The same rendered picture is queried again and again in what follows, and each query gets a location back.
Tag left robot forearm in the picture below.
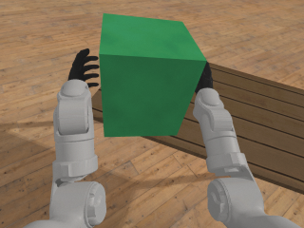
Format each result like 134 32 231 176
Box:
49 79 98 217

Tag right robot hand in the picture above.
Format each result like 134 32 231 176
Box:
195 62 214 95

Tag robot right upper arm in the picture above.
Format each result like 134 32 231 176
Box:
207 177 302 228

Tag table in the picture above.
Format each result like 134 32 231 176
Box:
91 63 304 195

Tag robot left upper arm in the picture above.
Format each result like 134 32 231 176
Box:
23 181 106 228

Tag right robot forearm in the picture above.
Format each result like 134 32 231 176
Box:
193 87 264 210

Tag left robot hand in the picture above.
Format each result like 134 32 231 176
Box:
67 48 100 87

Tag carton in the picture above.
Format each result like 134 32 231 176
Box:
99 13 207 138

